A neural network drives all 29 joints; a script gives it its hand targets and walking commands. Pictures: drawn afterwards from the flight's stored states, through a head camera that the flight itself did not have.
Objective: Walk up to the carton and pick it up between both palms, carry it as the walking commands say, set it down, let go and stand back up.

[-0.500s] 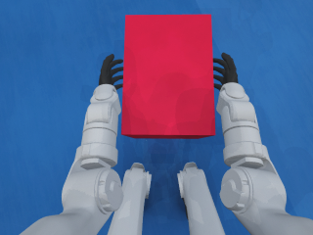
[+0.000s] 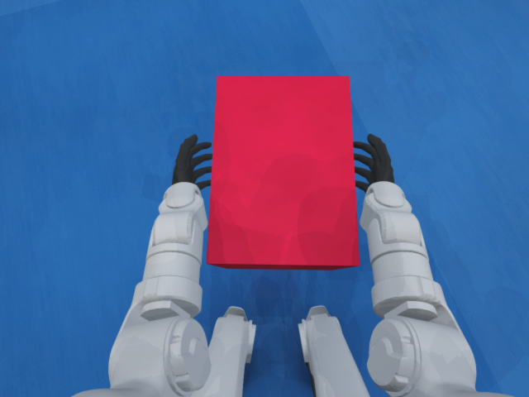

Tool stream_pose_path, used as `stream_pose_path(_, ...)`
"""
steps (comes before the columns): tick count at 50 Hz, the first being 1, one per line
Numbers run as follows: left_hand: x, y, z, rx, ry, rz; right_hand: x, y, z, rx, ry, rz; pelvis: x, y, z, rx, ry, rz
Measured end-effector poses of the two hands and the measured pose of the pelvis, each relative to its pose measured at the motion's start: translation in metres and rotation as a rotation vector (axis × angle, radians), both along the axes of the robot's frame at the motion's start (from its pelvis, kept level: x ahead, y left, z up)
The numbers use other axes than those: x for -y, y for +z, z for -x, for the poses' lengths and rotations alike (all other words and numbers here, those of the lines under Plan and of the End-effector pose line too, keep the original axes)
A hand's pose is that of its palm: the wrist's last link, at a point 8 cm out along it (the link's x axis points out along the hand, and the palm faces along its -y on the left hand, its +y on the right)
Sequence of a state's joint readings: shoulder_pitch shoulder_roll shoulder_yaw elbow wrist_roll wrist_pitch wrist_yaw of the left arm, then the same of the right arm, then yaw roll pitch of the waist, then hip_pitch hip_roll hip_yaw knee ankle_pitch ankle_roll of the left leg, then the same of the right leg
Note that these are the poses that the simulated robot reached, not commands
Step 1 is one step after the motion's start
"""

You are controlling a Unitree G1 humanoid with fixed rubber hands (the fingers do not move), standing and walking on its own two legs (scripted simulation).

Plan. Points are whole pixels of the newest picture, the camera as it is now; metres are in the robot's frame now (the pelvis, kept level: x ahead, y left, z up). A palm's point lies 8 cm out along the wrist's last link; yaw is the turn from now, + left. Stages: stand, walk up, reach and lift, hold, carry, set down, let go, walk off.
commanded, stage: reach and lift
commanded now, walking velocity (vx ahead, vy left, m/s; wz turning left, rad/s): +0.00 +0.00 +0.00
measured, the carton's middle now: (280, 183) +0.46 -0.01 -0.12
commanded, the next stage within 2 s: none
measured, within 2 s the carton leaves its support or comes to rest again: neither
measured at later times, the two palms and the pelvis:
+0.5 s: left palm (171, 184) +0.40 +0.14 +0.02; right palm (397, 183) +0.40 -0.15 +0.02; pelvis +0.02 +0.00 +0.06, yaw +0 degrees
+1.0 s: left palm (148, 180) +0.38 +0.14 +0.10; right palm (427, 178) +0.38 -0.15 +0.10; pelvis +0.03 +0.00 +0.12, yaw +0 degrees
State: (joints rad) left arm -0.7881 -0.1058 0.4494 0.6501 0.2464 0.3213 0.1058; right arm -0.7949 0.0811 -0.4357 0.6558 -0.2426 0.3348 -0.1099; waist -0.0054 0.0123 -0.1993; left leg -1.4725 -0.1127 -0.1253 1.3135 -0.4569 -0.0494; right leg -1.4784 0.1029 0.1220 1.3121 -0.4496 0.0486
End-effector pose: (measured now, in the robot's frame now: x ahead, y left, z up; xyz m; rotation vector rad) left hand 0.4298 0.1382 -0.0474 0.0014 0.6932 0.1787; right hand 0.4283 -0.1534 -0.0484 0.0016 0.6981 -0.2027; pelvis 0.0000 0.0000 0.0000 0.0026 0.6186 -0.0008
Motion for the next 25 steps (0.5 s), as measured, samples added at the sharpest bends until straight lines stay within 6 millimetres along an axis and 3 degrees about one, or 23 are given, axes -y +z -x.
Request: stream_pose_path(25, -0.001, 0.071, 0.026, -0.003, 0.011, 0.006, -0.001, 0.073, 0.025, 0.000, -0.007, -0.005, 0.000, 0.065, -0.023, 0.133, 0.004, -0.001)
